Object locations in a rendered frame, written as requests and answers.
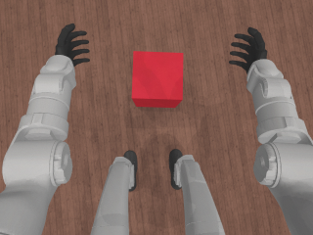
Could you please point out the left robot forearm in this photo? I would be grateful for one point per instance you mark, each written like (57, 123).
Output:
(49, 102)

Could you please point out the left robot upper arm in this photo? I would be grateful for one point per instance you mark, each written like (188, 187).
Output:
(33, 171)

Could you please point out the carton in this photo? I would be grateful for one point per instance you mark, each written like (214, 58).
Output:
(157, 79)

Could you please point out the robot right hand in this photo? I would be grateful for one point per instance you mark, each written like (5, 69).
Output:
(256, 50)

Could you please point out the right robot forearm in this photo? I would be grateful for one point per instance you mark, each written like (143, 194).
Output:
(274, 106)

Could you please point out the left robot thigh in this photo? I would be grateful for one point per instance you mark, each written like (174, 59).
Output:
(112, 215)

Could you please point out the right robot upper arm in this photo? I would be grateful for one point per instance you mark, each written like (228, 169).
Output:
(287, 170)

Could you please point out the robot left hand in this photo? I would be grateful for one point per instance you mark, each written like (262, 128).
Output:
(65, 45)

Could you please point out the robot thigh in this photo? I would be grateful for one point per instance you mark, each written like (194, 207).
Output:
(201, 215)
(112, 215)

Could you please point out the right robot thigh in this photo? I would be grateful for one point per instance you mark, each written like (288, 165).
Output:
(201, 215)

